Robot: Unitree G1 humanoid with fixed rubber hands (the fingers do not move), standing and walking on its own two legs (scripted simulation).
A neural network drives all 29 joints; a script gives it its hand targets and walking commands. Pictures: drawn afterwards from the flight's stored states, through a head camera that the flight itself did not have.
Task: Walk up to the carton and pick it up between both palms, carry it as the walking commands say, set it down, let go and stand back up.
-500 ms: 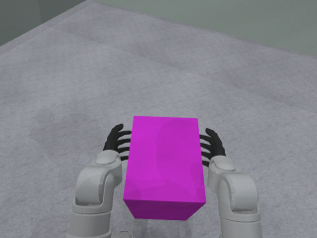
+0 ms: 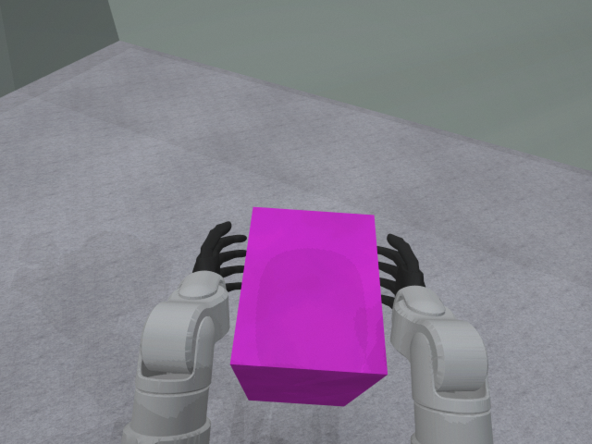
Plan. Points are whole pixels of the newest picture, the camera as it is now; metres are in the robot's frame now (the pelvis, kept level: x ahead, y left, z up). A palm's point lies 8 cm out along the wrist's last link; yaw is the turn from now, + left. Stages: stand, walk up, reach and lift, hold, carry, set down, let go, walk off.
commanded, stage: carry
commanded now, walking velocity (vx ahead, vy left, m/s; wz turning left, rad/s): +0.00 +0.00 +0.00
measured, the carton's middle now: (304, 318) +0.29 +0.00 +0.02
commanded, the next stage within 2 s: none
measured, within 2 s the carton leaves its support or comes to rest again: neither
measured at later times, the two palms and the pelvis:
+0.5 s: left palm (201, 215) +0.41 +0.15 +0.09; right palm (363, 211) +0.43 -0.08 +0.09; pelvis +0.13 +0.00 +0.00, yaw +8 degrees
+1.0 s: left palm (75, 287) +0.29 +0.29 +0.07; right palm (242, 211) +0.43 +0.10 +0.08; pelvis +0.14 +0.03 -0.02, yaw +36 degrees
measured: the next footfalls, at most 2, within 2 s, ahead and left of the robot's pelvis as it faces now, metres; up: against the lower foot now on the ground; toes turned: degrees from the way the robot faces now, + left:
left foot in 0.16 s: +0.09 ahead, +0.11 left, +0.00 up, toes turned +13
left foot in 0.92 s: +0.15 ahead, +0.14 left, +0.00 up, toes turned +40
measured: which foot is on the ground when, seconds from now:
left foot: down 0.00-0.00, up 0.02-0.14, down 0.16-0.64, up 0.66-0.90, down 0.92-1.00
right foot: down 0.00-0.92, up 0.94-1.00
